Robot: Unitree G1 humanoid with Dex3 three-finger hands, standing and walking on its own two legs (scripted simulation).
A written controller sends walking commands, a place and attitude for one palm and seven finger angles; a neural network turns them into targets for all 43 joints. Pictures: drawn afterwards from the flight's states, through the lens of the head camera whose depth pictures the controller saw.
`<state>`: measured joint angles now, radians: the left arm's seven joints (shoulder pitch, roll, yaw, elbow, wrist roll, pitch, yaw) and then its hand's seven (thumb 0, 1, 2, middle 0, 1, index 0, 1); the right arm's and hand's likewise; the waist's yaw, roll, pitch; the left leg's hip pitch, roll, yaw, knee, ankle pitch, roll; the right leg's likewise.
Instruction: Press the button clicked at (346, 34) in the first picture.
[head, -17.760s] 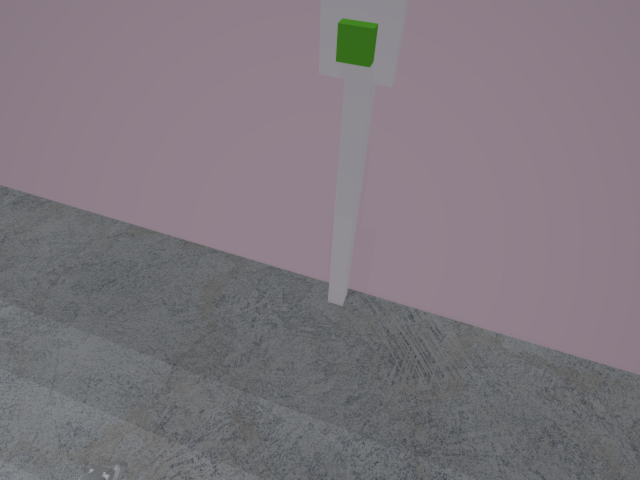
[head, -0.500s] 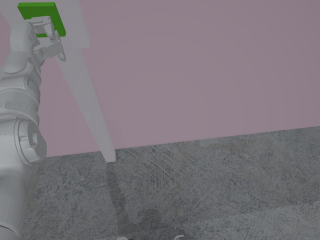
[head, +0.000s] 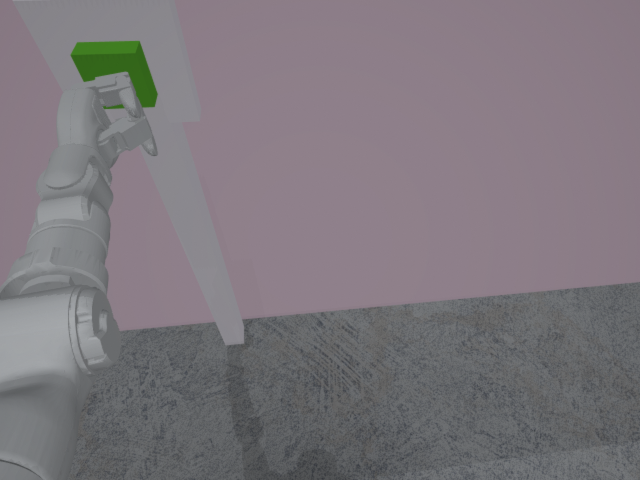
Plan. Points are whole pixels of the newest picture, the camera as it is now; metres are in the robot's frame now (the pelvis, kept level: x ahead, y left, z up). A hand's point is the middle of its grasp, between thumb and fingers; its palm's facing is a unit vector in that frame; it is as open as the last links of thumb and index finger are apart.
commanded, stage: pull the fist back off the button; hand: left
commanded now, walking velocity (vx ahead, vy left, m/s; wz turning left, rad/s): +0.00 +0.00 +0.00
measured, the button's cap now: (118, 74) +0.57 +0.21 +0.21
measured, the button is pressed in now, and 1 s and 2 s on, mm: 0 0 0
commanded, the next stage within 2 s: draw the hand back to the body in 0.54 s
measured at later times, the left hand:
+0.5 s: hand (124, 167) +0.44 +0.19 +0.17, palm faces +0.06 -1.00 +0.01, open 3.1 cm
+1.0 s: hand (97, 214) +0.37 +0.20 +0.17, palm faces +0.09 -1.00 -0.02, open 3.1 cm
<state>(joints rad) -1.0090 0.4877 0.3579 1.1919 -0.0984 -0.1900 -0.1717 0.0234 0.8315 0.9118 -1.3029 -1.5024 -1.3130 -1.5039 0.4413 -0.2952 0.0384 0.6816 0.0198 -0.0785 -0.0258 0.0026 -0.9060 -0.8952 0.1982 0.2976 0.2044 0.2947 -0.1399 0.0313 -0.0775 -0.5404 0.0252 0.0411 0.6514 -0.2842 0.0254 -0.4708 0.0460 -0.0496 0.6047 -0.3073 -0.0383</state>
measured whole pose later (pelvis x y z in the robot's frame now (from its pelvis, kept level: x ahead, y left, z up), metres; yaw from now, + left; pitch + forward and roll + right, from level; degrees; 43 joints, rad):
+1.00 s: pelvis +0.02 -0.01 +0.01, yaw +0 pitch +1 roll +0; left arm -0.32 0.32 0.29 0.31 -0.22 0.10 -0.19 0.02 0.90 0.90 -1.30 -1.50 -1.30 -1.50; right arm 0.29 -0.27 0.05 0.62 0.07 -0.03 -0.07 0.01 -0.91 -0.90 0.20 0.30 0.20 0.29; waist 0.00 0.04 -0.05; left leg -0.27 0.01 0.05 0.53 -0.27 0.02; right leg -0.21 0.04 -0.04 0.51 -0.31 -0.04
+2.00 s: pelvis +0.02 +0.00 +0.02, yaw +1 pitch -5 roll +0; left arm 0.54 0.31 0.27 -0.45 -0.05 -0.11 0.10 0.02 0.89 0.90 -1.31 -1.50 -1.31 -1.50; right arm 0.18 -0.24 0.02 0.63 -0.01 -0.07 -0.07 0.01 -0.91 -0.90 0.20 0.30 0.20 0.29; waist 0.08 0.06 0.01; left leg -0.09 0.00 0.03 0.40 -0.22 0.02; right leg -0.01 0.03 -0.05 0.35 -0.24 -0.03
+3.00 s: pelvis -0.09 +0.03 +0.00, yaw +2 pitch -1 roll -2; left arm 0.61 0.38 0.36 -0.59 -0.01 -0.23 0.15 0.02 0.89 0.90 -1.31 -1.50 -1.31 -1.50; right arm 0.23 -0.22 0.01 0.55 0.00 -0.04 -0.07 0.01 -0.90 -0.90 0.20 0.30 0.21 0.30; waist 0.01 0.01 0.01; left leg -0.45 -0.03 0.04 0.62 -0.27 0.05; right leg -0.35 0.02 -0.02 0.53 -0.15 0.00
